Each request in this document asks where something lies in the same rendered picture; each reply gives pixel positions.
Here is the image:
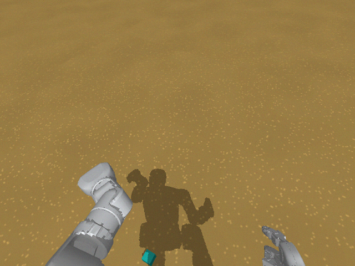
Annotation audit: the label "left robot arm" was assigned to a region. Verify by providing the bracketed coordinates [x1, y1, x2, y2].
[45, 177, 133, 266]

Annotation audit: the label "left robot hand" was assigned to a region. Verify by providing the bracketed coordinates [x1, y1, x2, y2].
[78, 162, 116, 196]

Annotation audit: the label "cube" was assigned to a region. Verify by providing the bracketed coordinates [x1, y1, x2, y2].
[142, 249, 156, 266]

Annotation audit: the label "right robot hand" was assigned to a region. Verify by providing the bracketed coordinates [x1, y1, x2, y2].
[262, 226, 305, 266]

